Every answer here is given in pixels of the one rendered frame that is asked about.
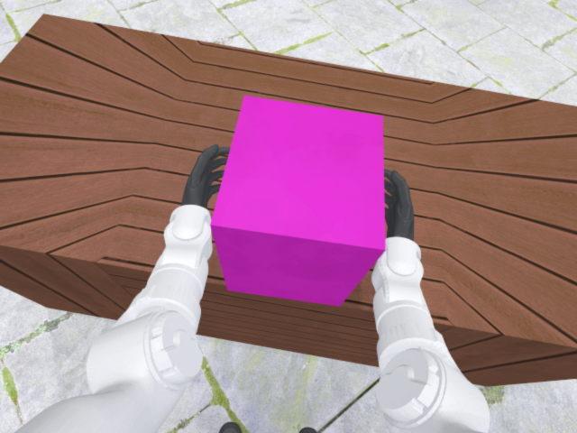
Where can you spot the right robot hand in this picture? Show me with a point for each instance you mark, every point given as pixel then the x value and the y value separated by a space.
pixel 400 214

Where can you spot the right robot forearm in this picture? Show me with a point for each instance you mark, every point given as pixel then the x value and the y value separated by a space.
pixel 402 317

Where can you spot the carton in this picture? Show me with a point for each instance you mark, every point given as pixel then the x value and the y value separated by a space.
pixel 300 212

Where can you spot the left robot hand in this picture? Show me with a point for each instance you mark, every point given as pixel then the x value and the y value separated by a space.
pixel 198 189

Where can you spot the left robot upper arm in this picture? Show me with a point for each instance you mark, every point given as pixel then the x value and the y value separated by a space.
pixel 137 373

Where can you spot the pedestal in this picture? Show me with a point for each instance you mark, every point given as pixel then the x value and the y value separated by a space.
pixel 101 126

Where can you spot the right robot upper arm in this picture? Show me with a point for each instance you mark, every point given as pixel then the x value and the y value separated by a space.
pixel 418 392

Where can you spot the left robot forearm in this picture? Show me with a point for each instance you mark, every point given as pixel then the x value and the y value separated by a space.
pixel 178 279

